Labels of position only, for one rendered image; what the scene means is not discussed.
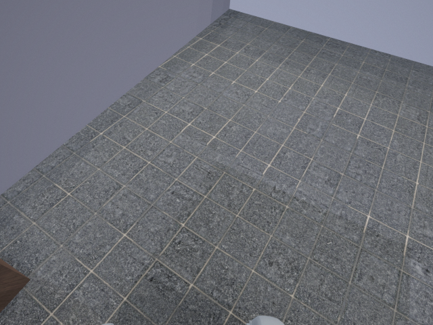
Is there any cabinet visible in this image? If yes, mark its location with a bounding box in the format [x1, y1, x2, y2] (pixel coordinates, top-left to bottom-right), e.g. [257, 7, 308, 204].
[0, 259, 30, 313]

